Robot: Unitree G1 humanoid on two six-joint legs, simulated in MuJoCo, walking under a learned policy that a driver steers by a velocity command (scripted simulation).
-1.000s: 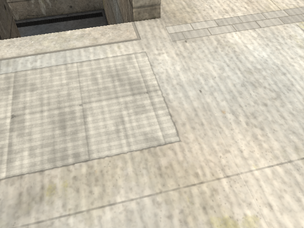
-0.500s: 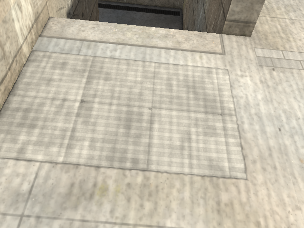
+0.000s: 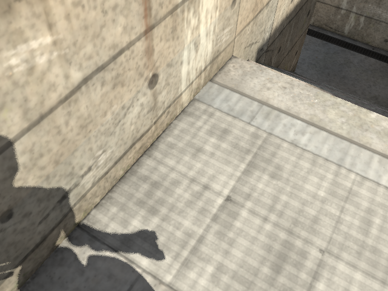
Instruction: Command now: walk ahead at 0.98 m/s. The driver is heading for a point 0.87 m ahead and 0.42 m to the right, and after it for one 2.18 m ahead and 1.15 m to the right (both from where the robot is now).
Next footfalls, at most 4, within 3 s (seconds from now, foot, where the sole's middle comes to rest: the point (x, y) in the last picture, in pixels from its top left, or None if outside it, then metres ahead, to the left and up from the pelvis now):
0.24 left None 0.38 0.16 -0.77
0.68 right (261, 227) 0.71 -0.21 -0.77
1.12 left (281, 140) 1.13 -0.33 -0.77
1.50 right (377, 158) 1.06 -0.73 -0.77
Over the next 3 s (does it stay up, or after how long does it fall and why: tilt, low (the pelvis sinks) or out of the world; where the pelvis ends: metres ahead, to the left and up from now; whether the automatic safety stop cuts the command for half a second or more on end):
stays up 1.86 -0.93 -0.48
